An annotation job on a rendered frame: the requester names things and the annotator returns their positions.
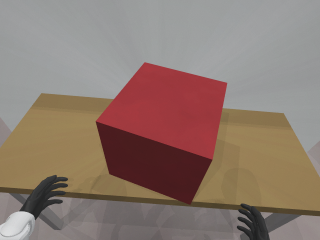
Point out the robot left hand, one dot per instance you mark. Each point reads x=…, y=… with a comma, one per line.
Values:
x=38, y=200

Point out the robot right hand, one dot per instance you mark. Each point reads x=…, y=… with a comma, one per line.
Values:
x=258, y=227

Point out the robot left forearm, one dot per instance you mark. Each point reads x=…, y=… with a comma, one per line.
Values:
x=18, y=226

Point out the carton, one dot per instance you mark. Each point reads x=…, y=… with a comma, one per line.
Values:
x=160, y=131

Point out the table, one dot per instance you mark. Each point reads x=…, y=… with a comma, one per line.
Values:
x=258, y=161

